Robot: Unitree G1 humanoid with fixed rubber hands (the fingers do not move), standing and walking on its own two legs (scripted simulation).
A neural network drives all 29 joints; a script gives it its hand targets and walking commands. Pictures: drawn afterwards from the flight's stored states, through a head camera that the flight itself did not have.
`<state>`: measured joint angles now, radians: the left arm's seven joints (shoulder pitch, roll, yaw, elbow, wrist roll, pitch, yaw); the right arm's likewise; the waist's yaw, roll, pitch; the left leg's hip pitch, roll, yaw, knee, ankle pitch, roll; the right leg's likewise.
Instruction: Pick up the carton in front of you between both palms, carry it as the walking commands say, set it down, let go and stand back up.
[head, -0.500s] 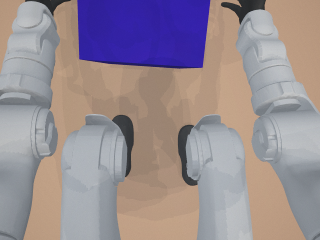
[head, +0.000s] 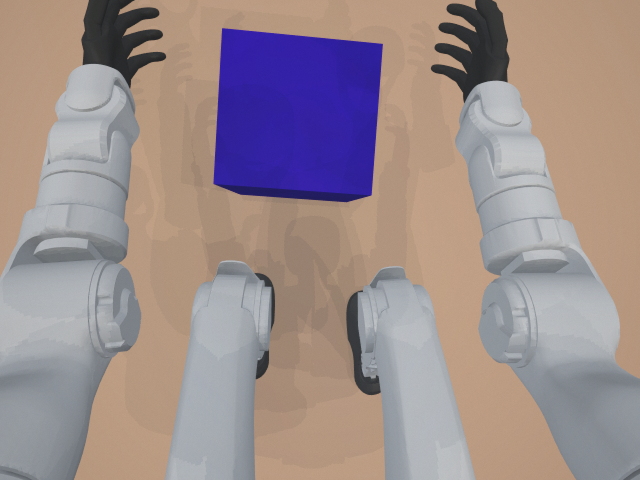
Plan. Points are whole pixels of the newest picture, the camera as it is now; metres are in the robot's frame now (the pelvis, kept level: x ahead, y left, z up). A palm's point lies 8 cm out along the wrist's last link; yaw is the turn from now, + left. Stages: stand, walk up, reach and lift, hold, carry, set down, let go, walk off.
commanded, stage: set down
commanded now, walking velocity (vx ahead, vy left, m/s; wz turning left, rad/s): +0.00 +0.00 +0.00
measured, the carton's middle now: (297, 133) +0.51 +0.04 -0.34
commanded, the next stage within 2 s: let go in 0.52 s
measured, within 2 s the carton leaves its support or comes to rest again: neither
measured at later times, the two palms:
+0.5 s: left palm out of the picture +0.51 +0.24 +0.04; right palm (604, 7) +0.52 -0.16 +0.04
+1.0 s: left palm out of the picture +0.40 +0.25 +0.15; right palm out of the picture +0.42 -0.19 +0.16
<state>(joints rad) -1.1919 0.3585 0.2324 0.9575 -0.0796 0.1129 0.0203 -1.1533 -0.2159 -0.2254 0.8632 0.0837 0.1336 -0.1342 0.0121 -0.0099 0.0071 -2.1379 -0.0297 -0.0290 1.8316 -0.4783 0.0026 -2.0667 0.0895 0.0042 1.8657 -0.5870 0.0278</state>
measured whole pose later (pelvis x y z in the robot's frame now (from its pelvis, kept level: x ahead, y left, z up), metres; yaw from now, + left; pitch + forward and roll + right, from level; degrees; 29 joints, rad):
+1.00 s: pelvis +0.09 +0.01 +0.26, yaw +3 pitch +31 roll -1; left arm -0.34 0.21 0.18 0.62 0.03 0.04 -0.04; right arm -0.33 -0.17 -0.16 0.61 -0.03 0.03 0.03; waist 0.00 -0.01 -0.09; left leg -1.04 -0.04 -0.04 0.78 -0.27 0.01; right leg -0.98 0.04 0.05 0.79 -0.35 0.01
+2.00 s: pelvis +0.12 +0.00 +0.30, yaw +2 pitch -1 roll +0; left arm 0.22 0.32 0.06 0.61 0.04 0.05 0.01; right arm 0.18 -0.30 -0.05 0.67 -0.04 0.04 -0.01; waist 0.01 -0.02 0.01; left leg -0.22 -0.03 -0.03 0.52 -0.28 0.01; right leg -0.15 0.04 0.07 0.50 -0.33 -0.01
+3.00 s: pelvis +0.11 +0.01 +0.31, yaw +2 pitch -2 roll +0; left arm 0.17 0.37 0.01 0.94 0.02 0.00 0.02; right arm 0.13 -0.37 -0.01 0.99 -0.02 -0.01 -0.02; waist 0.00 -0.01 0.02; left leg -0.14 -0.03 -0.03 0.38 -0.20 0.02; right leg -0.07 0.03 0.08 0.37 -0.25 0.00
